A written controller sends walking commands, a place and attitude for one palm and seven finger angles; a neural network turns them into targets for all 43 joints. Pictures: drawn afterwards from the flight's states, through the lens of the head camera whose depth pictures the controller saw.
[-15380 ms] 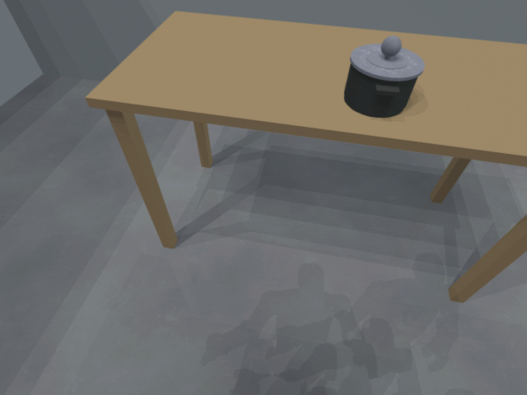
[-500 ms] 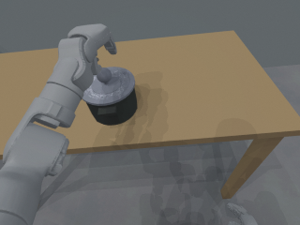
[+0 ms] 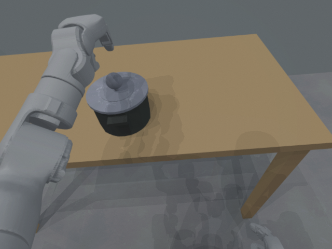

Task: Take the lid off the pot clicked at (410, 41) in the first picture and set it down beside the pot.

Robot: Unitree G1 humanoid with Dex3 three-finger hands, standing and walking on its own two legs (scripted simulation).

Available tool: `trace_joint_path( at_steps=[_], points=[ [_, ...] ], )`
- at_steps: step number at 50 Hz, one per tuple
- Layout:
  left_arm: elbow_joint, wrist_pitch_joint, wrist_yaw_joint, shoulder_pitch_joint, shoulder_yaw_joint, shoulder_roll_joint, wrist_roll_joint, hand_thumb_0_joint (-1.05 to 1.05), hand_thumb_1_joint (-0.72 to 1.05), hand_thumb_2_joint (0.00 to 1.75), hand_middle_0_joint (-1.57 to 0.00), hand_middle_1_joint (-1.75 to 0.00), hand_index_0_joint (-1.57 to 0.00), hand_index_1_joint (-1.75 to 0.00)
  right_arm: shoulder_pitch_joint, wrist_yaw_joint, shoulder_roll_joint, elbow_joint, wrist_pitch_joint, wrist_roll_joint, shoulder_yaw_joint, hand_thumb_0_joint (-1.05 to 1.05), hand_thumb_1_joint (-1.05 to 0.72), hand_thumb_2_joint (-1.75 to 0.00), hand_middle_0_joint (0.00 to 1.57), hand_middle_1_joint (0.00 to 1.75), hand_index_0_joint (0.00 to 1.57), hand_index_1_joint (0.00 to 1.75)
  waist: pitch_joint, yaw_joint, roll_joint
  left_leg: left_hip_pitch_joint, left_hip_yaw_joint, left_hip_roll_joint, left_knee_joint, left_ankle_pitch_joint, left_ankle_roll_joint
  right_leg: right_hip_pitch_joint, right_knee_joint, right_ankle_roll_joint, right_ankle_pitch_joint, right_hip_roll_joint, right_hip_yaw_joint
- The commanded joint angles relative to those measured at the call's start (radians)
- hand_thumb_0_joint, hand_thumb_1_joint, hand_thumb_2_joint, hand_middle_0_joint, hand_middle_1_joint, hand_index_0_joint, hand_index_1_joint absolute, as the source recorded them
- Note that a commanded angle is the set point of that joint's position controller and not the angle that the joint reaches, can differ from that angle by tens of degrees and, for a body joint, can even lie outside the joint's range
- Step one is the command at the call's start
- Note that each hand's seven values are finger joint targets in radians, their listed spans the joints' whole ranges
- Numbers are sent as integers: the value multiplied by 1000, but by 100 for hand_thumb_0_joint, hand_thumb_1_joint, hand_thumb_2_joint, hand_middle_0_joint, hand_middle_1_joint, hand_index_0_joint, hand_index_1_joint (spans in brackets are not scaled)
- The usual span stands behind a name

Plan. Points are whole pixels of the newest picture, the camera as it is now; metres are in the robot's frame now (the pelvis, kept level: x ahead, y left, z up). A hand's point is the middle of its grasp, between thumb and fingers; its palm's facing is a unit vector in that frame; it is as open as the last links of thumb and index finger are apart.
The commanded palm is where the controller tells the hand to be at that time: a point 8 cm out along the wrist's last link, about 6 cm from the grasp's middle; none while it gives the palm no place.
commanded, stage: move the open hand above the knob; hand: left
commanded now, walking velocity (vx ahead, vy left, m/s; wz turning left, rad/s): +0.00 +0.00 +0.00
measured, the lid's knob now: (114, 80) +0.51 +0.14 +0.15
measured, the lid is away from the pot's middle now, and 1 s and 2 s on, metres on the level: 0.00 0.00 0.00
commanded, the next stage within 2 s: lower the open fingers around the knob in 0.44 s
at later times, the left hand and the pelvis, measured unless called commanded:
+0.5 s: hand (97, 56) +0.47 +0.14 +0.24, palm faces -0.15 -0.06 -0.99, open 9.9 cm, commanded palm +0.44 +0.15 +0.30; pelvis +0.00 +0.01 +0.00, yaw +0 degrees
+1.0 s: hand (102, 74) +0.46 +0.14 +0.20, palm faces -0.24 -0.07 -0.97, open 9.9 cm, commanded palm +0.45 +0.15 +0.27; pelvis +0.00 +0.01 +0.00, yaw +0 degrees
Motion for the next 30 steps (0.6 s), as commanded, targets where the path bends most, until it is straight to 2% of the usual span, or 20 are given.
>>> trace_joint_path(
  at_steps=[1,2,4,6,7,10,11,12,13,15,16,17,20,21,22,24,26,27,28,30],
  points=[
    [-275,-24,-1,-445,23,105,-16,0,-40,174,-89,-8,-89,-8,-97,0,-116,-151,-23,5,-43,0,-90,-90,20,30,20,30,-363,-22,-138,218,-46,7,10,239,33,69,-54,-30,312,17,-1],
    [-396,-39,7,-606,90,222,3,0,-40,174,-89,-8,-89,-8,-92,-6,-107,-155,-37,3,-39,0,-90,-90,20,30,20,30,-452,-18,-109,250,-50,3,0,238,35,116,-48,-27,327,21,16],
    [-427,-57,16,-725,148,304,-4,0,-40,174,-89,-8,-89,-8,-73,-26,-100,-145,-74,-1,-39,0,-90,-90,20,30,20,30,-509,-18,-59,303,-68,-4,6,276,41,135,-37,-31,354,26,20],
    [-380,-70,39,-692,190,341,-20,0,-40,174,-89,-8,-89,-8,-42,-33,-109,-123,-90,-5,-41,0,-90,-90,20,30,20,30,-499,-13,-35,311,-77,4,10,330,38,133,-47,-37,372,26,14],
    [-327,-68,48,-691,204,358,10,0,-40,174,-89,-8,-89,-8,-27,-35,-102,-105,-91,-6,-36,0,-90,-90,20,30,20,30,-469,-8,-70,286,-74,8,-4,311,28,125,-39,-36,355,34,5],
    [18,-4,48,-461,92,185,24,0,-40,174,-89,-8,-89,-8,-16,-19,-112,-63,-57,3,-29,0,-90,-90,20,30,20,30,-216,-5,-157,136,-54,13,-39,198,10,19,-51,-38,254,36,-27],
    [12,-7,46,-391,66,123,0,0,-40,174,-89,-8,-89,-8,-21,-7,-125,-78,-51,4,-38,0,-90,-90,20,30,20,30,-219,-1,-124,143,-53,15,-33,231,6,13,-52,-43,263,28,-27],
    [-43,-9,41,-363,72,129,14,0,-40,174,-89,-8,-89,-8,-42,2,-117,-101,-49,-1,-34,0,-90,-90,20,30,20,30,-279,19,-117,165,-56,17,-29,252,5,39,-38,-40,270,26,-22],
    [-119,-14,30,-354,48,99,17,0,-40,174,-89,-8,-89,-8,-67,6,-114,-130,-48,-4,-37,0,-90,-90,20,30,20,30,-335,19,-89,204,-51,16,-11,296,11,55,-33,-40,303,23,-14],
    [-278,-24,17,-422,56,129,25,0,-40,174,-89,-8,-89,-8,-85,11,-107,-156,-43,-7,-42,0,-90,-90,20,30,20,30,-454,13,-74,271,-58,17,13,389,19,96,-24,-37,363,19,0],
    [-325,-32,15,-421,42,107,1,0,-40,174,-89,-8,-89,-8,-83,9,-109,-166,-39,-7,-50,0,-90,-90,20,30,20,30,-472,0,-95,289,-65,19,30,423,28,100,-35,-36,382,18,4],
    [-427,-40,17,-537,118,222,18,0,-40,174,-89,-8,-89,-8,-75,7,-104,-167,-47,-9,-48,0,-90,-90,20,30,20,30,-531,5,-96,305,-65,18,21,420,30,141,-31,-31,406,23,12],
    [-340,-28,23,-648,188,330,14,0,-40,174,-89,-8,-89,-8,-50,-17,-109,-128,-66,-2,-43,0,-90,-90,20,30,20,30,-461,-8,-120,268,-59,7,1,333,37,138,-40,-31,393,31,10],
    [-347,-34,32,-638,194,331,-17,0,-40,174,-89,-8,-89,-8,-44,-19,-121,-124,-70,-2,-45,0,-90,-90,20,30,20,30,-452,-7,-103,265,-67,8,-1,346,35,141,-48,-34,395,26,5],
    [-341,-35,38,-661,196,337,5,0,-40,174,-89,-8,-89,-8,-46,-21,-106,-118,-79,-2,-40,0,-90,-90,20,30,20,30,-448,-1,-93,270,-66,9,-7,338,29,127,-38,-34,375,32,4],
    [-200,-13,37,-531,126,224,15,0,-40,174,-89,-8,-89,-8,-40,-15,-103,-100,-74,-1,-38,0,-90,-90,20,30,20,30,-347,1,-109,241,-70,16,-12,355,20,65,-38,-39,342,36,-15],
    [-125,1,30,-358,73,121,-2,0,-40,174,-89,-8,-89,-8,-43,1,-116,-112,-59,0,-46,0,-90,-90,20,30,20,30,-306,9,-86,231,-67,18,-4,373,14,33,-47,-42,318,29,-19],
    [-125,3,23,-350,53,110,17,0,-40,174,-89,-8,-89,-8,-55,8,-109,-112,-49,0,-37,0,-90,-90,20,30,20,30,-293,10,-104,220,-63,23,-9,352,5,18,-40,-39,296,31,-24],
    [-138,10,16,-328,42,72,-8,0,-40,174,-89,-8,-89,-8,-66,11,-110,-126,-41,-2,-41,0,-90,-90,20,30,20,30,-304,9,-114,221,-59,21,-6,316,8,17,-41,-38,284,30,-26],
    [-265,9,11,-368,28,66,-13,0,-40,174,-89,-8,-89,-8,-97,13,-104,-152,-35,1,-41,0,-90,-90,20,30,20,30,-362,8,-103,252,-55,17,1,312,17,38,-41,-36,294,26,-16]
  ],
)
